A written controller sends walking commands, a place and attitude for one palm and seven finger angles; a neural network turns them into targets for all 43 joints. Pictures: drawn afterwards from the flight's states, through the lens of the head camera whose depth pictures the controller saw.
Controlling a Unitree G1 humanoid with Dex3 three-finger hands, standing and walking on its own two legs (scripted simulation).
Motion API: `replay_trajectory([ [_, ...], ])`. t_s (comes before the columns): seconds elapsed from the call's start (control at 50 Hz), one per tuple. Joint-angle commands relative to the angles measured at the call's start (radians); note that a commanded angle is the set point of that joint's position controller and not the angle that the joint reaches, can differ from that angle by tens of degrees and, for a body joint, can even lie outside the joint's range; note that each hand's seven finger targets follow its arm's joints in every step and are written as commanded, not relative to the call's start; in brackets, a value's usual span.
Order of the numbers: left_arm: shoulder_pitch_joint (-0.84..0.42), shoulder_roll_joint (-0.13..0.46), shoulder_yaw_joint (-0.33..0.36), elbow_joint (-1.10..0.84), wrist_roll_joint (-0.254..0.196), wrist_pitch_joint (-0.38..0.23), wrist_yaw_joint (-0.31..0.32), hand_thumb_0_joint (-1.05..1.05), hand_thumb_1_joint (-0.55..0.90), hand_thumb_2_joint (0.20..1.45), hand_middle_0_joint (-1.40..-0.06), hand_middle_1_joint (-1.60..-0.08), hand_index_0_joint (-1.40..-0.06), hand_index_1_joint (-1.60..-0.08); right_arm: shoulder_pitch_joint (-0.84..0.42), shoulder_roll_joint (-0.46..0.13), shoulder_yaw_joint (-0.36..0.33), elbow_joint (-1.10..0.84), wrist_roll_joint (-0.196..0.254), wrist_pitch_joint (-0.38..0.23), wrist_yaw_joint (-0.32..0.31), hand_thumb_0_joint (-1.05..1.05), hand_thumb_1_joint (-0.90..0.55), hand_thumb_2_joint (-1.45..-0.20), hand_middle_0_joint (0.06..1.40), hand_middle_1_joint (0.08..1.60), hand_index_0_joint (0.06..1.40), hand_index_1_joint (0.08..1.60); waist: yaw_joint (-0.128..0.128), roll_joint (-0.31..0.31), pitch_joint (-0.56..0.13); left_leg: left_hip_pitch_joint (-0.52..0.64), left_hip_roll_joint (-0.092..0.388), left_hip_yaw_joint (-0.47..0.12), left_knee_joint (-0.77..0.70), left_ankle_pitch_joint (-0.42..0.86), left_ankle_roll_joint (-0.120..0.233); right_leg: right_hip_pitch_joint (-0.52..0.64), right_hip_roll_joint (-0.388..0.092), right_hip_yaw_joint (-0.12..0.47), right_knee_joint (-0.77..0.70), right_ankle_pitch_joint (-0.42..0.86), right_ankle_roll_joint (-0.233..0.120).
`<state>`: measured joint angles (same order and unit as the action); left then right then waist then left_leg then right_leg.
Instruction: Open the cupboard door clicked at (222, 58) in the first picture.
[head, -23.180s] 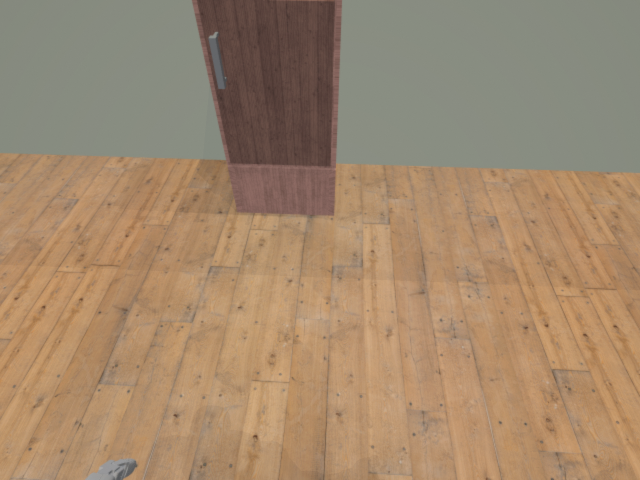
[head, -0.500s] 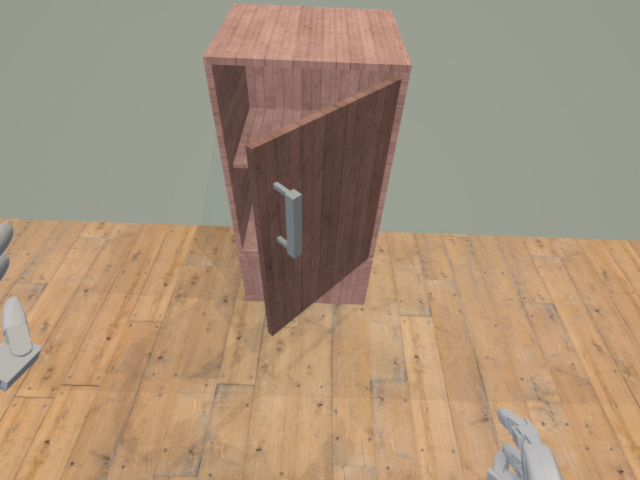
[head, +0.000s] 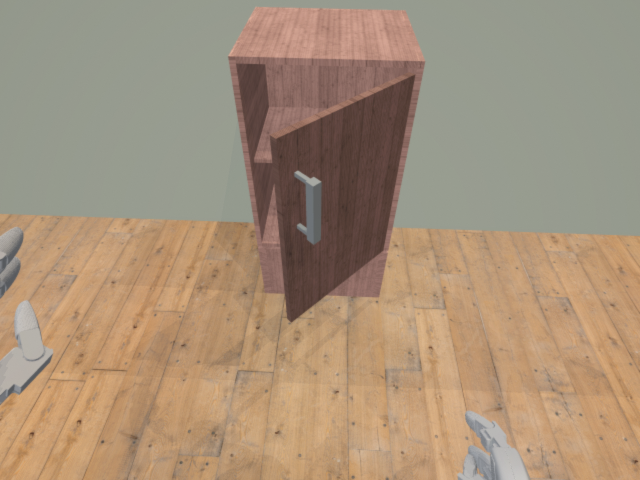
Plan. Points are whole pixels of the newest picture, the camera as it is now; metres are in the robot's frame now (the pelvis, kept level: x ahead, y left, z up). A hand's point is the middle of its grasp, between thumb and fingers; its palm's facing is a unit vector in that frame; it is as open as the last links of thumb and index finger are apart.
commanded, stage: stop stepping back and stand still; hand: left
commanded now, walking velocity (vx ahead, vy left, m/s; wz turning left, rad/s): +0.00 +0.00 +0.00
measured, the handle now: (307, 208) +0.64 +0.07 -0.05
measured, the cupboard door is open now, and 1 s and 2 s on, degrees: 46 46 46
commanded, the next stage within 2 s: let the arm hang, fingers relaxed in 0.28 s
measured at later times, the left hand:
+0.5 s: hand (100, 413) +0.19 +0.28 +0.01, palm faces +0.19 -0.85 -0.49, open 7.4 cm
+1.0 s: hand out of the picture -0.01 +0.21 -0.16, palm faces +0.07 -0.95 -0.31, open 7.3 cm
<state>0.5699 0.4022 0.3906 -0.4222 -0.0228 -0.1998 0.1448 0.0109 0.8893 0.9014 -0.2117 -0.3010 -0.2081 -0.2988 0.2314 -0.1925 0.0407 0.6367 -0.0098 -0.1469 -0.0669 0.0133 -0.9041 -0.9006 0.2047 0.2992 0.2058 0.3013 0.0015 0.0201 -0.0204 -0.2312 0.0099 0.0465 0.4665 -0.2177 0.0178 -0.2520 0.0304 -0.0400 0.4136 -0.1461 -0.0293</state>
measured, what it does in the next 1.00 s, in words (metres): stands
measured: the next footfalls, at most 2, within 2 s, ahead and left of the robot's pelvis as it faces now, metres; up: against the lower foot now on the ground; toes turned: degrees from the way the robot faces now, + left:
none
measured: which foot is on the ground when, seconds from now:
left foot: down 0.00-1.00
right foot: down 0.00-1.00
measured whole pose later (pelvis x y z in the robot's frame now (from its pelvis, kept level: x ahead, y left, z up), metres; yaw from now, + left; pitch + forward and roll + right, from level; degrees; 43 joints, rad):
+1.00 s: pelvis +0.00 -0.02 +0.00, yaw +4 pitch -2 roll +0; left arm 0.24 0.27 0.02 1.11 0.01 0.02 0.01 0.00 0.92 0.90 -0.20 -0.30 -0.20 -0.30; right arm 0.29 -0.24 -0.01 1.10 -0.03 0.02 -0.01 0.01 -0.91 -0.90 0.20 0.30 0.20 0.30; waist 0.00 0.02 0.07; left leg -0.23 -0.01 -0.02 0.45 -0.19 0.00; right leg -0.24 0.03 -0.08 0.42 -0.16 -0.06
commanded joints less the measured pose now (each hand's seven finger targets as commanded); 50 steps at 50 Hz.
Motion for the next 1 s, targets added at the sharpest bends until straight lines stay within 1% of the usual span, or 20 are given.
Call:
replay_trajectory([
  [0.0,-0.126,0.174,0.12,-0.177,0.002,-0.05,0.022,0.0,0.9,0.9,-0.2,-0.3,-0.2,-0.3,-0.091,-0.141,-0.07,-0.143,0.004,-0.041,-0.017,0.0,-0.9,-0.9,0.2,0.3,0.2,0.3,-0.009,-0.007,0.014,-0.081,0.041,-0.078,-0.112,-0.179,0.002,-0.013,-0.08,0.141,-0.175,-0.288,0.027],
  [0.1,-0.179,0.169,0.096,-0.213,0.015,-0.052,0.031,0.0,0.9,0.9,-0.2,-0.3,-0.2,-0.3,-0.089,-0.144,-0.068,-0.146,0.006,-0.052,-0.026,0.0,-0.9,-0.9,0.2,0.3,0.2,0.3,-0.007,0.071,-0.005,-0.092,0.057,-0.102,-0.184,-0.227,0.009,0.041,-0.053,0.093,-0.128,-0.235,0.039],
  [0.2,-0.132,0.177,0.118,-0.227,0.02,-0.055,0.035,0.0,0.9,0.9,-0.2,-0.3,-0.2,-0.3,-0.093,-0.147,-0.07,-0.152,0.003,-0.061,-0.026,0.0,-0.9,-0.9,0.2,0.3,0.2,0.3,0.004,0.116,-0.023,-0.155,0.069,-0.133,-0.234,-0.22,0.011,0.147,-0.033,0.062,-0.057,-0.107,0.04],
  [0.34,-0.047,0.157,0.123,-0.175,0.004,-0.063,0.028,0.0,0.9,0.9,-0.2,-0.3,-0.2,-0.3,-0.085,-0.144,-0.074,-0.148,0.005,-0.055,-0.015,0.0,-0.9,-0.9,0.2,0.3,0.2,0.3,0.002,0.012,-0.016,-0.128,0.045,-0.1,-0.155,-0.116,-0.002,0.107,-0.061,0.096,-0.111,-0.092,0.029],
  [0.36,-0.157,-0.011,-0.298,0.593,0.066,0.088,-0.117,0.0,0.9,0.9,-0.2,-0.3,-0.2,-0.3,-0.141,-0.307,-0.122,0.118,0.01,-0.07,0.074,0.0,-0.9,-0.9,0.2,0.3,0.2,0.3,-0.049,0.02,0.086,-0.166,0.073,-0.153,0.008,0.113,0.01,-0.05,-0.128,0.05,0.041,0.054,-0.004],
  [0.38,-0.155,-0.018,-0.265,0.615,0.055,0.165,-0.142,0.0,0.9,0.9,-0.2,-0.3,-0.2,-0.3,-0.053,-0.258,-0.118,0.12,0.011,0.001,0.074,0.0,-0.9,-0.9,0.2,0.3,0.2,0.3,-0.036,0.03,0.002,-0.075,0.091,-0.137,-0.011,0.214,0.001,-0.071,-0.117,0.085,0.04,0.029,-0.009],
  [0.4,-0.158,-0.03,-0.273,0.595,0.055,0.183,-0.147,0.0,0.9,0.9,-0.2,-0.3,-0.2,-0.3,-0.042,-0.261,-0.121,0.103,0.008,0.014,0.067,0.0,-0.9,-0.9,0.2,0.3,0.2,0.3,-0.032,0.022,-0.003,-0.061,0.112,-0.145,-0.015,0.284,0.01,-0.079,-0.091,0.06,0.068,-0.004,-0.006],
  [0.42,-0.192,-0.033,-0.273,0.62,0.054,0.185,-0.146,0.0,0.9,0.9,-0.2,-0.3,-0.2,-0.3,-0.042,-0.264,-0.117,0.112,0.002,0.028,0.065,0.0,-0.9,-0.9,0.2,0.3,0.2,0.3,-0.026,0.016,-0.04,-0.109,0.137,-0.193,-0.034,0.25,0.039,-0.052,-0.076,0.047,0.126,-0.071,-0.012],
  [0.44,-0.223,-0.017,-0.276,0.66,0.057,0.186,-0.146,0.0,0.9,0.9,-0.2,-0.3,-0.2,-0.3,-0.057,-0.272,-0.107,0.107,-0.002,0.046,0.063,0.0,-0.9,-0.9,0.2,0.3,0.2,0.3,-0.019,-0.013,-0.03,-0.149,0.148,-0.226,-0.06,0.228,0.06,-0.029,-0.062,0.052,0.167,-0.095,-0.015],
  [0.46,-0.239,-0.004,-0.277,0.711,0.061,0.187,-0.145,0.0,0.9,0.9,-0.2,-0.3,-0.2,-0.3,-0.071,-0.273,-0.102,0.11,-0.007,0.058,0.062,0.0,-0.9,-0.9,0.2,0.3,0.2,0.3,-0.01,-0.082,-0.032,-0.162,0.15,-0.239,-0.068,0.202,0.073,0.005,-0.059,0.062,0.171,-0.096,-0.018],
  [0.5,-0.281,0.028,-0.286,0.824,0.067,0.186,-0.144,0.0,0.9,0.9,-0.2,-0.3,-0.2,-0.3,-0.088,-0.277,-0.098,0.124,-0.012,0.078,0.065,0.0,-0.9,-0.9,0.2,0.3,0.2,0.3,0.002,-0.18,-0.048,-0.142,0.11,-0.209,-0.042,0.132,0.059,0.024,-0.094,0.096,0.104,-0.067,-0.029],
  [0.54,-0.326,0.04,-0.298,0.937,0.063,0.191,-0.142,0.0,0.9,0.9,-0.2,-0.3,-0.2,-0.3,-0.072,-0.25,-0.091,0.156,-0.012,0.101,0.067,0.0,-0.9,-0.9,0.2,0.3,0.2,0.3,-0.01,-0.213,-0.044,-0.096,0.049,-0.16,0.005,0.022,0.044,-0.015,-0.154,0.161,0.016,-0.117,-0.054],
  [0.58,-0.372,0.04,-0.32,1.034,0.056,0.197,-0.137,0.0,0.9,0.9,-0.2,-0.3,-0.2,-0.3,-0.056,-0.226,-0.082,0.191,-0.017,0.123,0.067,0.0,-0.9,-0.9,0.2,0.3,0.2,0.3,-0.023,-0.13,-0.02,-0.038,0.018,-0.128,0.023,-0.034,0.032,-0.079,-0.179,0.196,-0.051,-0.227,-0.069],
  [0.64,-0.385,0.034,-0.334,1.154,0.049,0.197,-0.132,0.0,0.9,0.9,-0.2,-0.3,-0.2,-0.3,-0.036,-0.196,-0.076,0.238,-0.019,0.139,0.066,0.0,-0.9,-0.9,0.2,0.3,0.2,0.3,-0.023,0.0,-0.013,-0.022,0.016,-0.126,0.006,-0.073,0.026,-0.076,-0.173,0.198,-0.084,-0.3,-0.07],
  [0.7,-0.363,0.026,-0.338,1.259,0.043,0.193,-0.13,0.0,0.9,0.9,-0.2,-0.3,-0.2,-0.3,-0.014,-0.189,-0.072,0.282,-0.016,0.145,0.059,0.0,-0.9,-0.9,0.2,0.3,0.2,0.3,-0.015,0.064,0.0,-0.036,0.034,-0.142,-0.033,-0.087,0.023,-0.041,-0.156,0.179,-0.092,-0.292,-0.062],
  [0.74,-0.347,0.006,-0.331,1.313,0.041,0.191,-0.13,0.0,0.9,0.9,-0.2,-0.3,-0.2,-0.3,-0.002,-0.179,-0.075,0.31,-0.02,0.145,0.054,0.0,-0.9,-0.9,0.2,0.3,0.2,0.3,-0.006,0.144,-0.006,-0.071,0.05,-0.161,-0.075,-0.112,0.028,0.013,-0.144,0.163,-0.083,-0.259,-0.057],
  [0.78,-0.34,0.005,-0.335,1.363,0.037,0.187,-0.13,0.0,0.9,0.9,-0.2,-0.3,-0.2,-0.3,0.012,-0.177,-0.074,0.335,-0.017,0.145,0.052,0.0,-0.9,-0.9,0.2,0.3,0.2,0.3,0.001,0.119,-0.012,-0.09,0.058,-0.162,-0.092,-0.108,0.027,0.063,-0.144,0.156,-0.088,-0.232,-0.054],
  [0.8,-0.343,0.009,-0.333,1.38,0.038,0.185,-0.129,0.0,0.9,0.9,-0.2,-0.3,-0.2,-0.3,0.024,-0.182,-0.078,0.341,-0.014,0.144,0.05,0.0,-0.9,-0.9,0.2,0.3,0.2,0.3,0.002,0.07,-0.008,-0.077,0.061,-0.164,-0.088,-0.086,0.027,0.067,-0.144,0.149,-0.097,-0.222,-0.054],
  [0.86,-0.358,0.001,-0.338,1.431,0.035,0.185,-0.13,0.0,0.9,0.9,-0.2,-0.3,-0.2,-0.3,0.054,-0.18,-0.079,0.381,-0.014,0.147,0.047,0.0,-0.9,-0.9,0.2,0.3,0.2,0.3,-0.005,0.008,0.04,-0.063,0.06,-0.157,-0.101,-0.087,0.027,0.036,-0.15,0.147,-0.128,-0.252,-0.056],
  [0.98,-0.38,0.008,-0.339,1.482,0.033,0.185,-0.126,0.0,0.9,0.9,-0.2,-0.3,-0.2,-0.3,0.072,-0.184,-0.077,0.423,-0.014,0.146,0.046,0.0,-0.9,-0.9,0.2,0.3,0.2,0.3,-0.006,-0.038,0.076,-0.041,0.066,-0.155,-0.126,-0.06,0.027,0.033,-0.147,0.137,-0.146,-0.251,-0.051],
])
